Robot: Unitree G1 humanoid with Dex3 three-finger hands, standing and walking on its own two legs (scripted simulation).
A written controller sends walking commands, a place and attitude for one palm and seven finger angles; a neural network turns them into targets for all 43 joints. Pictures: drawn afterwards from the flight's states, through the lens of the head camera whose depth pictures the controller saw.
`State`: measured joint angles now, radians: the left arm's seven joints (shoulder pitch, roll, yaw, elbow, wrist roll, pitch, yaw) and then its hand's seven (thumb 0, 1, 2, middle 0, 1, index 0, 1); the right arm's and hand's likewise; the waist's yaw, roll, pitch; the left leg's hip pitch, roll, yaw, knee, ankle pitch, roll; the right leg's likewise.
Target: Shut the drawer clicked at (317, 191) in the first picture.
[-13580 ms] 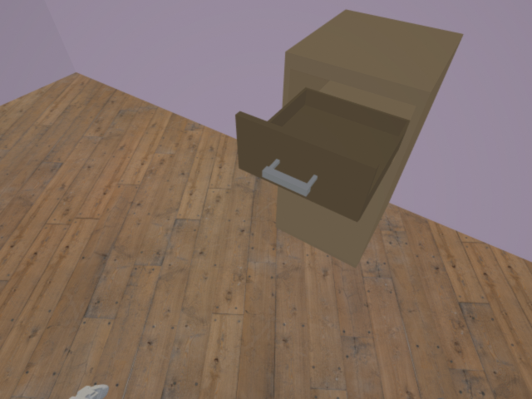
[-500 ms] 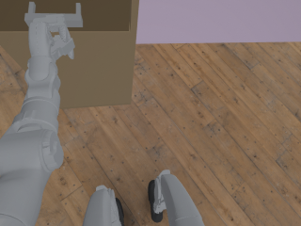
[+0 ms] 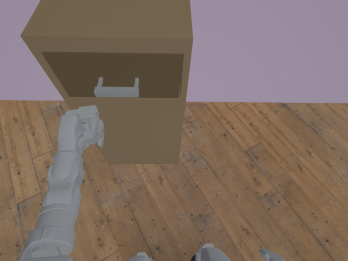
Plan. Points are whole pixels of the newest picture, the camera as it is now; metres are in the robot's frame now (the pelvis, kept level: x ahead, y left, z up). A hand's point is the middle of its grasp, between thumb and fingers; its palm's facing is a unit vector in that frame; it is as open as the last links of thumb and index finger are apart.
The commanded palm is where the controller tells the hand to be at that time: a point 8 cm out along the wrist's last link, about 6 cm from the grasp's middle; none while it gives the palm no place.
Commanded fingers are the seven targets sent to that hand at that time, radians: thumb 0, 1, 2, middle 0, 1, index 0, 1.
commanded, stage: draw the hand back to the body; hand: left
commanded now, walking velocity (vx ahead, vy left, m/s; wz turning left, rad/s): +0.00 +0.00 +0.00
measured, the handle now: (118, 86) +0.58 +0.16 -0.02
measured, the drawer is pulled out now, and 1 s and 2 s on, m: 0.00 0.00 0.00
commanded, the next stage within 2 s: step back with the hand held close in 1.08 s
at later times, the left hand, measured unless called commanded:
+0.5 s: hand (37, 178) +0.26 +0.22 +0.14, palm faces +0.24 -0.93 -0.28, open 3.3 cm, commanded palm +0.21 +0.26 +0.15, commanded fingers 0.00 0.90 0.90 -1.40 -1.60 -1.40 -1.60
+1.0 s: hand out of the picture +0.16 +0.25 +0.23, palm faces +0.45 -0.79 -0.42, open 3.3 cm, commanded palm +0.12 +0.28 +0.23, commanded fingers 0.00 0.90 0.90 -1.40 -1.60 -1.40 -1.60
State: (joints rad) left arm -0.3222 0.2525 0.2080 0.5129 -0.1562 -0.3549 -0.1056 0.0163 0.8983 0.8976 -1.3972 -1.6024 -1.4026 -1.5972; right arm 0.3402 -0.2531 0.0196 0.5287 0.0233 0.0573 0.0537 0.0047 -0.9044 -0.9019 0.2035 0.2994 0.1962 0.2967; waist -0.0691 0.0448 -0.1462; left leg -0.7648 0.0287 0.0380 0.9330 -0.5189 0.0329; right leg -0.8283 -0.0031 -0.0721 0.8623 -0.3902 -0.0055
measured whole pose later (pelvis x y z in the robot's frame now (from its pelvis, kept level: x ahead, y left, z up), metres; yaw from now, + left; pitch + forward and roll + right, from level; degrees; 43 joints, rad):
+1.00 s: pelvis -0.01 +0.00 +0.05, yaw +2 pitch -4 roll -1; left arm 0.54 0.34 0.31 -0.50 -0.06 -0.10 0.10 0.01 0.89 0.90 -1.40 -1.60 -1.41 -1.60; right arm 0.22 -0.24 0.03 0.61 0.00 -0.12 -0.06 0.01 -0.90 -0.90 0.20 0.30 0.20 0.30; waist 0.07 0.08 0.00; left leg -0.04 0.00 0.04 0.44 -0.32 0.03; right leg -0.11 -0.01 -0.07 0.41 -0.22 0.00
